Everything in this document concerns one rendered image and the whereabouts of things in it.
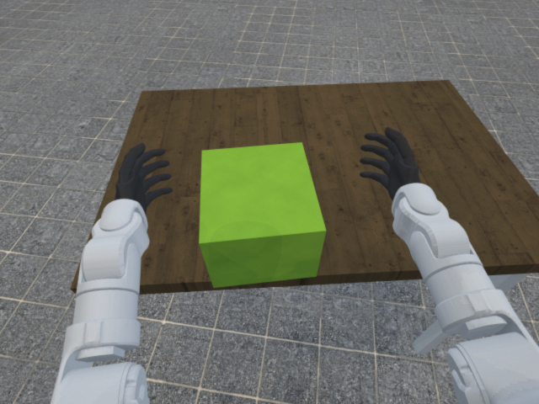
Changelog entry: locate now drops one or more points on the right robot forearm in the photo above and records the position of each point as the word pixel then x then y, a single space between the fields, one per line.
pixel 466 301

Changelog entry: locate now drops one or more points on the right robot upper arm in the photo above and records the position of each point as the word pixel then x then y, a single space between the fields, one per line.
pixel 502 369

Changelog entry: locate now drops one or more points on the right robot hand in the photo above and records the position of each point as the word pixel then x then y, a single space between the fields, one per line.
pixel 401 168

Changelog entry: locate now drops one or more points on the left robot upper arm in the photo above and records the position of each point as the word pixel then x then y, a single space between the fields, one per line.
pixel 122 383

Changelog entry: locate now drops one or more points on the left robot hand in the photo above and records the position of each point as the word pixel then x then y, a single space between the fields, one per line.
pixel 130 184

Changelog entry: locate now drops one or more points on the carton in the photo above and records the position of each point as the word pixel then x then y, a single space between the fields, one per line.
pixel 260 220

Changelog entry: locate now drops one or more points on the table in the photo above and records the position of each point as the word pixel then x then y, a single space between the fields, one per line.
pixel 458 158

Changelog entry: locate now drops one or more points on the left robot forearm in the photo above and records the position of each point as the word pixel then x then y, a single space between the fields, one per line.
pixel 105 321

